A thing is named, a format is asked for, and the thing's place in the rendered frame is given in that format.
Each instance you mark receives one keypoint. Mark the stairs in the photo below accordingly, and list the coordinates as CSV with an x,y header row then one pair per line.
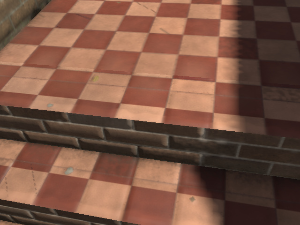
x,y
64,168

